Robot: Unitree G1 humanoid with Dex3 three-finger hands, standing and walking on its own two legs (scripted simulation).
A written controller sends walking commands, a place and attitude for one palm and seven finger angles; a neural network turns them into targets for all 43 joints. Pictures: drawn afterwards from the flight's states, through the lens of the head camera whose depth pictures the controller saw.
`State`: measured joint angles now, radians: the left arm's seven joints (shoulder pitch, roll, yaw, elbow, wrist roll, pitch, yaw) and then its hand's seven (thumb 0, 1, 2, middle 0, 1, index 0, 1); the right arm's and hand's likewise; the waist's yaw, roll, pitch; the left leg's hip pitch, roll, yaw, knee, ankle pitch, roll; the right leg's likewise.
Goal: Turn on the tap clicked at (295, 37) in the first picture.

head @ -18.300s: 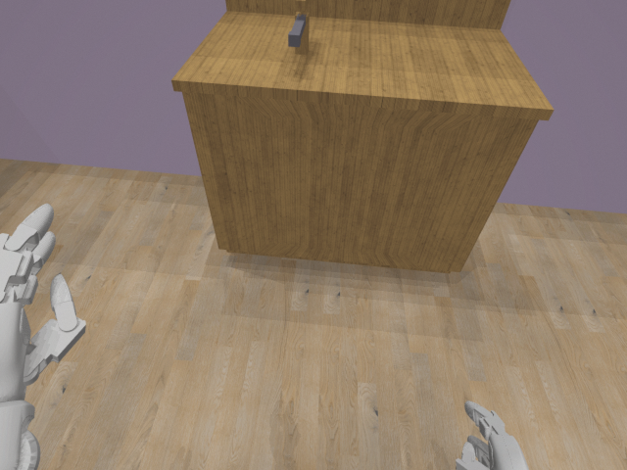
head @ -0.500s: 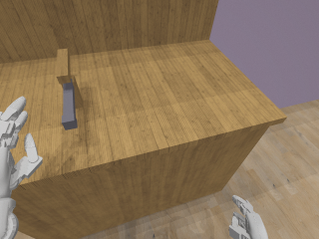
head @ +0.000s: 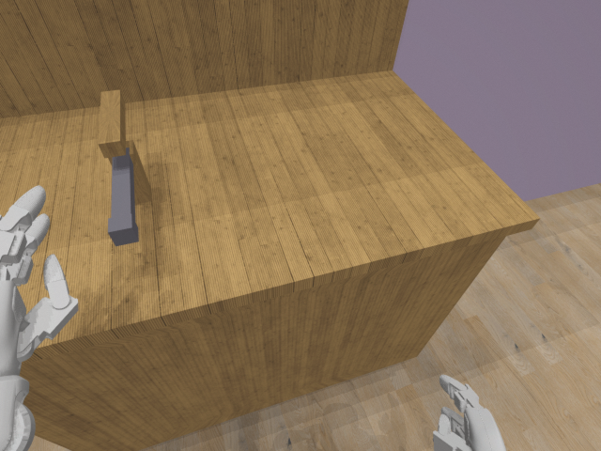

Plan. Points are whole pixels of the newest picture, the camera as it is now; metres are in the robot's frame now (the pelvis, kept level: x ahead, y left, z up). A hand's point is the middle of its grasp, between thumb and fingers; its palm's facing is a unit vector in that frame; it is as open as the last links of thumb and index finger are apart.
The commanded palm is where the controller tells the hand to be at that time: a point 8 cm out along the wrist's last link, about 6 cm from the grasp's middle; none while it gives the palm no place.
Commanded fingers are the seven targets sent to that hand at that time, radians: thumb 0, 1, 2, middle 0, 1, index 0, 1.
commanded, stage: shuffle to correct the standing spot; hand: left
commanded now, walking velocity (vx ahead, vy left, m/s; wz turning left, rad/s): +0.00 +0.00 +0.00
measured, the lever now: (123, 230) +0.34 +0.26 +0.11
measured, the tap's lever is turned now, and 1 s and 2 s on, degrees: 0 0 0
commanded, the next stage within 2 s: come to a stop and stand still in 0.50 s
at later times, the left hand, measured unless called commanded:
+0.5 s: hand (100, 296) +0.22 +0.22 +0.16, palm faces +0.38 -0.85 -0.36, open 7.4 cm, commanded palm +0.16 +0.26 +0.17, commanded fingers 0.00 0.90 0.90 -0.20 -0.30 -0.20 -0.30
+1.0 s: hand (110, 310) +0.21 +0.21 +0.15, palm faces +0.43 -0.81 -0.39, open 7.4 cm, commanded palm +0.16 +0.24 +0.17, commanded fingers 0.00 0.90 0.90 -0.20 -0.30 -0.20 -0.30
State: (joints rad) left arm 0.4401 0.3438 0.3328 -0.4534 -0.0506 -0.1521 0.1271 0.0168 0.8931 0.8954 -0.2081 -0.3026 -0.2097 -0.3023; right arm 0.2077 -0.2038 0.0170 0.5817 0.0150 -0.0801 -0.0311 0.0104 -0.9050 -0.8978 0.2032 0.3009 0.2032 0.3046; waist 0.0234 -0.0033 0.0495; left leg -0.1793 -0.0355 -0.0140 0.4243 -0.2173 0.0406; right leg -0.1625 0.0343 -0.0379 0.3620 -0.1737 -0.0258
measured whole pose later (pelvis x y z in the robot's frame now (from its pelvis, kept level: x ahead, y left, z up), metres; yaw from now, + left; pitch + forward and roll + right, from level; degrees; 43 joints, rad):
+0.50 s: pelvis +0.00 -0.02 +0.00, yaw +0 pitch -1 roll -1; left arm 0.43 0.36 0.34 -0.49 -0.07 -0.13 0.11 0.02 0.89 0.90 -0.21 -0.30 -0.21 -0.30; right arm 0.20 -0.17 0.02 0.56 0.02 -0.05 -0.01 0.01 -0.90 -0.90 0.20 0.30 0.20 0.30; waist 0.02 -0.01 0.05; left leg -0.20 -0.01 -0.03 0.45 -0.24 0.01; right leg -0.19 0.06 -0.05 0.40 -0.20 -0.06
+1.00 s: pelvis +0.01 -0.04 -0.01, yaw +1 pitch -1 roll -1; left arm 0.49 0.35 0.34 -0.48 -0.07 -0.13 0.15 0.02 0.89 0.90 -0.21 -0.30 -0.21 -0.30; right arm 0.19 -0.24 -0.01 0.60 0.02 -0.04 -0.04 0.01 -0.91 -0.90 0.20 0.30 0.20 0.30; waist 0.02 0.02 0.06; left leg -0.21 0.01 -0.03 0.49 -0.26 -0.01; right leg -0.19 0.08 -0.08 0.43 -0.23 -0.08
